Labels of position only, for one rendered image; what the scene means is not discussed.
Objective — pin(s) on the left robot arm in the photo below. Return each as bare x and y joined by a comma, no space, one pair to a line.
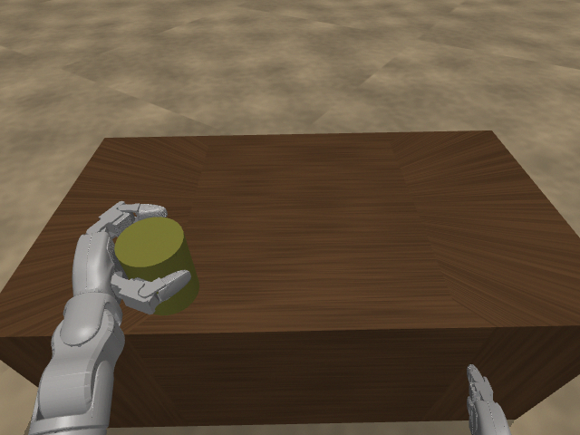
75,390

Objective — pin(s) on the right robot hand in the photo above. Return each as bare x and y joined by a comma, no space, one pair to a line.
486,417

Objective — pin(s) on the can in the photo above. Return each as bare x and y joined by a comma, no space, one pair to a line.
156,247

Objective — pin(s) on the left robot hand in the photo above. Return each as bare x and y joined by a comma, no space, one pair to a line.
97,269

